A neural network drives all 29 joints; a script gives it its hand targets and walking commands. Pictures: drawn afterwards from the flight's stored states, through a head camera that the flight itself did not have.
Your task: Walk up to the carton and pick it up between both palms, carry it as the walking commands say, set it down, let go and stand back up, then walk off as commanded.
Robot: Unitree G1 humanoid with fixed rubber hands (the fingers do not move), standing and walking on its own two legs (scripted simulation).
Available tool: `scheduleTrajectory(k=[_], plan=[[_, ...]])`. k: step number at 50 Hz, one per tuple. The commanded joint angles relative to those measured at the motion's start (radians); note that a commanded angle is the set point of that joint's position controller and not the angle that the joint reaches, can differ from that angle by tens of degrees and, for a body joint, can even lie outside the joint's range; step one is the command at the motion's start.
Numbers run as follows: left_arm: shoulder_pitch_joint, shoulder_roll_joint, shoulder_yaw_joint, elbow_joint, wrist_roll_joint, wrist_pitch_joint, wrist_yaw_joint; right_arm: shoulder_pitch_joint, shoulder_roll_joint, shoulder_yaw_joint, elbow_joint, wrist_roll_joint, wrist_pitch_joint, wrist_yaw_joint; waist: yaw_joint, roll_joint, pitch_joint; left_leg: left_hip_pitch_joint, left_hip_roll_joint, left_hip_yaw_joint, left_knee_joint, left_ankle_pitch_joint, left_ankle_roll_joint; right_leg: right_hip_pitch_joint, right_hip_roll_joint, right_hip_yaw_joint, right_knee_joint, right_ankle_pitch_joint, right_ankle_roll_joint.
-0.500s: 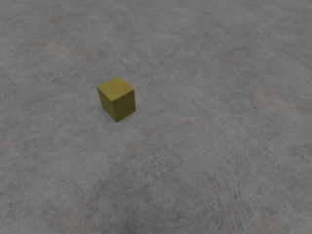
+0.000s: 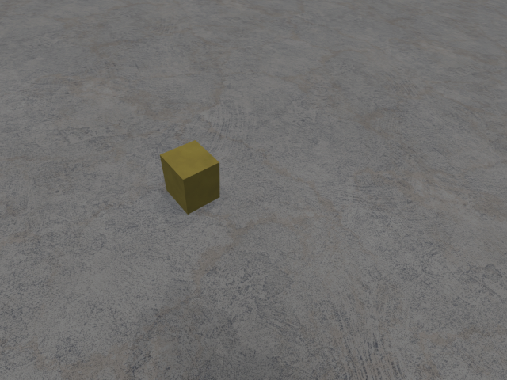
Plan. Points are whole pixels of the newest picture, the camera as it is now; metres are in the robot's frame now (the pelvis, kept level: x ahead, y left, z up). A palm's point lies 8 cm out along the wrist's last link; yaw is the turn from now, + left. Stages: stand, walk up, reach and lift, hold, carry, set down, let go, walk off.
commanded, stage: walk up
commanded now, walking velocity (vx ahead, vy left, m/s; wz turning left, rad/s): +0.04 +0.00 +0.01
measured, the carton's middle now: (191, 177) +1.18 +0.27 -0.65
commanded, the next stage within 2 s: none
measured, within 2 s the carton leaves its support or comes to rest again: neither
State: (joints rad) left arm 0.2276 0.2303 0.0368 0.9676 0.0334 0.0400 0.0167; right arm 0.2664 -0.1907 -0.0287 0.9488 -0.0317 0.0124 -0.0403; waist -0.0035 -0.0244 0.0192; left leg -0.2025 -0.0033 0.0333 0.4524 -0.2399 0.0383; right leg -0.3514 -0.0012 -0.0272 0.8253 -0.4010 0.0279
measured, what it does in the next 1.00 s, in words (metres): steps on the spot: right foot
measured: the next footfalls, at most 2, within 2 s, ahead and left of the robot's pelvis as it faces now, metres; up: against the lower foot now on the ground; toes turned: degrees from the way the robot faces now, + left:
right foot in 0.16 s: +0.03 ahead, -0.14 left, +0.00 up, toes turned -4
left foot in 1.02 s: +0.13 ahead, +0.07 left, +0.00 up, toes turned +4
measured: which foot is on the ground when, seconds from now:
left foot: down 0.00-0.76, up 0.78-1.00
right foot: up 0.00-0.14, down 0.16-1.00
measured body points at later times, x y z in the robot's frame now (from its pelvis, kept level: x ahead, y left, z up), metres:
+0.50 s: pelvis +0.03 -0.03 -0.01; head +0.04 -0.03 +0.44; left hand +0.07 +0.23 -0.15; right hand +0.08 -0.29 -0.15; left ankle +0.00 +0.09 -0.74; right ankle -0.01 -0.14 -0.74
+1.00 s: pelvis +0.07 -0.03 -0.01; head +0.11 -0.03 +0.44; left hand +0.09 +0.22 -0.16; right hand +0.16 -0.29 -0.14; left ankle +0.08 +0.07 -0.74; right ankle +0.02 -0.14 -0.74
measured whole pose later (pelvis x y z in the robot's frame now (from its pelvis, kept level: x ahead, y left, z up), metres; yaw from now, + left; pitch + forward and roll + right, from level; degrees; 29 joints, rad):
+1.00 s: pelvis +0.07 -0.03 -0.01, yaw +0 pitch +1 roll +0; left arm 0.30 0.20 0.04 0.97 0.03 -0.02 0.04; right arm 0.19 -0.21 -0.04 0.90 -0.01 0.00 -0.02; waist 0.01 -0.01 0.05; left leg -0.32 0.01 0.07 0.58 -0.28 -0.01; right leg -0.18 -0.01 -0.08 0.51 -0.35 -0.01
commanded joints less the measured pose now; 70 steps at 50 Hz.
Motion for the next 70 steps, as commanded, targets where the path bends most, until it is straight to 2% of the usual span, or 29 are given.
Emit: scheduleTrajectory(k=[1,4,9,11,19,20,21,23,24,26,27,32,33,34,35,36,38,39,40,44,49,50,52,53,56,60,66,68,70], plan=[[0.006,0.023,-0.003,-0.044,-0.008,-0.006,-0.006,-0.066,-0.106,-0.005,-0.066,-0.001,-0.027,-0.011,0.028,0.148,0.041,-0.080,0.219,-0.167,-0.223,0.138,0.058,0.036,-0.027,0.026,-0.049,0.038,0.011],[0.020,0.003,-0.009,-0.051,-0.020,-0.020,0.013,-0.003,-0.144,-0.019,-0.041,-0.003,-0.026,-0.006,0.016,0.154,-0.006,-0.003,0.222,-0.154,-0.131,0.336,0.058,0.096,-0.022,-0.012,-0.269,0.041,-0.002],[0.061,0.110,0.016,-0.040,0.001,-0.051,0.015,-0.014,-0.138,-0.027,-0.057,-0.001,-0.023,0.008,0.022,-0.032,0.001,-0.110,0.053,-0.064,-0.030,0.083,-0.035,0.229,-0.182,0.117,-0.450,0.353,-0.067],[0.084,0.078,-0.006,-0.009,0.009,-0.053,0.002,0.012,-0.100,-0.020,-0.030,0.002,-0.020,0.009,0.007,-0.081,0.023,-0.012,0.049,-0.017,-0.013,-0.098,-0.047,0.119,-0.167,0.165,-0.535,0.045,-0.096],[0.074,0.119,0.048,-0.030,-0.013,-0.062,0.003,0.013,-0.186,-0.056,-0.046,0.022,-0.037,0.012,0.003,0.037,0.047,0.027,0.120,-0.087,-0.073,-0.092,0.021,0.077,-0.100,0.088,-0.418,0.099,-0.055],[0.010,0.191,0.074,-0.060,-0.014,-0.065,0.030,-0.012,-0.186,-0.065,-0.032,0.034,-0.026,0.026,0.002,0.035,0.069,-0.108,0.102,-0.142,0.036,0.388,0.009,0.157,-0.135,0.016,-0.353,0.452,-0.005],[0.086,0.120,0.028,-0.080,-0.013,-0.070,0.032,-0.053,-0.180,-0.045,-0.088,-0.001,-0.026,0.027,0.037,0.052,-0.018,-0.070,0.104,-0.087,0.125,0.502,0.000,0.178,-0.133,-0.011,-0.257,0.553,-0.036],[0.158,0.059,0.000,-0.005,0.006,-0.073,0.009,-0.019,-0.074,-0.015,-0.043,0.004,-0.025,0.024,0.051,-0.066,-0.025,-0.084,0.061,-0.022,0.113,-0.062,-0.003,0.188,-0.174,0.158,-0.478,0.069,-0.104],[0.081,0.060,-0.012,-0.031,0.006,-0.066,0.015,0.007,-0.087,-0.024,-0.049,0.000,-0.021,0.012,0.004,-0.066,0.036,-0.073,0.056,-0.038,0.101,0.119,-0.042,0.124,-0.210,0.164,-0.479,0.421,-0.124],[0.077,0.088,-0.008,-0.055,-0.006,-0.070,0.007,0.028,-0.130,-0.035,-0.053,-0.001,-0.033,0.007,-0.002,-0.064,0.009,0.005,0.068,-0.024,0.074,-0.041,-0.037,0.087,-0.153,0.154,-0.430,0.280,-0.136],[0.046,0.081,-0.012,-0.070,-0.010,-0.069,0.008,0.027,-0.148,-0.041,-0.058,-0.001,-0.033,0.001,-0.013,-0.017,0.029,0.013,0.100,-0.049,0.066,0.139,-0.044,0.063,-0.138,0.132,-0.394,0.445,-0.115],[0.071,0.116,0.051,-0.079,-0.015,-0.077,0.009,0.077,-0.220,-0.066,-0.040,0.020,-0.036,0.006,-0.003,0.122,-0.050,0.138,0.207,-0.158,-0.024,0.278,0.081,0.048,-0.044,-0.017,-0.219,0.228,-0.018],[0.011,0.194,0.079,-0.106,-0.025,-0.078,0.032,0.047,-0.234,-0.079,-0.023,0.033,-0.020,0.017,-0.009,0.122,-0.001,0.021,0.172,-0.238,0.072,0.754,0.080,0.069,-0.070,-0.020,-0.142,0.513,0.036],[0.079,0.100,0.025,-0.129,-0.021,-0.077,0.036,0.021,-0.219,-0.059,-0.074,0.002,-0.020,0.019,0.003,0.153,-0.037,0.079,0.196,-0.183,0.130,0.846,0.078,0.019,-0.058,-0.070,-0.012,0.492,0.013],[0.136,-0.009,-0.028,-0.106,-0.010,-0.082,0.007,0.066,-0.147,-0.049,-0.050,0.004,-0.029,0.019,0.006,0.137,-0.118,0.153,0.266,-0.189,0.005,0.322,0.113,-0.019,-0.005,-0.051,-0.104,-0.064,-0.010],[0.083,-0.012,-0.021,-0.090,-0.003,-0.076,-0.002,0.059,-0.159,-0.037,-0.029,0.003,-0.020,0.019,0.018,0.163,-0.021,0.065,0.259,-0.199,-0.054,0.019,0.099,0.009,-0.023,-0.037,-0.235,-0.124,-0.031],[0.138,0.054,-0.017,-0.099,-0.002,-0.077,0.004,-0.036,-0.140,-0.034,-0.058,-0.008,-0.022,0.017,0.072,-0.001,0.012,-0.171,0.093,-0.029,0.077,0.029,-0.019,0.263,-0.157,0.128,-0.461,0.248,-0.065],[0.215,0.147,0.013,-0.048,0.000,-0.075,0.002,-0.064,-0.136,-0.036,-0.089,-0.002,-0.018,0.014,0.099,-0.198,0.016,-0.252,-0.006,0.064,0.270,-0.206,-0.049,0.295,-0.276,0.307,-0.520,0.274,-0.172],[0.234,0.131,0.011,-0.006,-0.002,-0.076,0.001,-0.061,-0.124,-0.039,-0.079,0.007,-0.017,0.013,0.092,-0.228,0.049,-0.326,-0.009,0.029,0.436,-0.353,-0.068,0.295,-0.359,0.417,-0.556,0.453,-0.254],[0.097,0.113,0.020,-0.031,-0.003,-0.081,0.029,-0.033,-0.077,-0.024,-0.074,0.009,-0.033,0.013,0.029,-0.118,0.025,-0.252,0.032,0.005,0.364,-0.208,-0.084,0.281,-0.236,0.153,-0.410,1.002,-0.171],[0.082,0.184,0.062,-0.033,-0.012,-0.056,0.038,-0.052,-0.075,-0.007,-0.102,0.006,-0.010,0.028,0.010,-0.109,-0.048,-0.133,-0.004,0.070,0.082,0.009,-0.039,0.294,-0.247,0.002,-0.275,0.961,-0.102],[0.145,0.104,0.023,-0.017,-0.006,-0.058,0.030,-0.041,-0.051,-0.008,-0.092,0.009,-0.017,0.018,0.000,-0.046,-0.081,0.014,0.025,0.028,0.003,0.127,-0.014,0.185,-0.193,0.043,-0.275,0.831,-0.076],[0.146,-0.011,-0.011,-0.024,-0.013,-0.049,0.019,0.050,-0.142,-0.009,-0.056,-0.007,-0.023,0.003,-0.027,0.232,-0.147,0.127,0.328,-0.296,-0.117,0.542,0.108,0.070,-0.015,-0.055,-0.103,0.056,0.007],[0.089,0.023,0.007,-0.049,-0.016,-0.031,0.028,0.078,-0.168,-0.014,-0.050,-0.006,-0.022,0.001,-0.048,0.231,-0.114,0.098,0.371,-0.384,-0.122,0.561,0.180,0.020,0.002,-0.034,0.021,-0.210,0.010],[0.059,0.024,0.010,-0.046,0.004,-0.025,0.006,0.008,-0.154,-0.019,-0.062,-0.003,-0.027,-0.018,-0.021,0.137,-0.044,0.068,0.347,-0.238,-0.161,0.313,0.137,-0.062,-0.026,0.027,0.127,-0.143,-0.011],[0.035,0.049,0.018,-0.065,-0.011,-0.021,0.024,-0.029,-0.183,-0.024,-0.075,0.003,-0.020,-0.001,-0.007,0.186,-0.027,0.065,0.259,-0.208,-0.080,0.659,0.143,-0.051,-0.012,-0.005,0.053,-0.080,0.014],[0.100,0.024,0.012,-0.052,-0.026,-0.025,0.025,-0.028,-0.189,-0.026,-0.040,-0.001,-0.003,0.004,0.037,0.162,-0.065,-0.082,0.204,-0.165,-0.069,0.283,0.058,0.221,-0.016,-0.051,-0.396,0.174,-0.020],[0.126,0.103,0.032,-0.051,-0.001,-0.040,0.026,-0.033,-0.118,-0.003,-0.048,-0.002,-0.003,0.015,0.056,-0.046,-0.083,-0.224,0.102,-0.088,0.067,-0.033,-0.016,0.343,-0.230,0.150,-0.530,0.237,-0.055],[0.074,0.140,0.030,-0.027,0.018,-0.038,0.016,-0.029,-0.091,-0.008,-0.058,-0.001,0.017,0.007,0.037,-0.185,0.000,-0.160,0.014,-0.019,0.329,-0.325,-0.071,0.086,-0.361,0.318,-0.636,0.224,-0.229]])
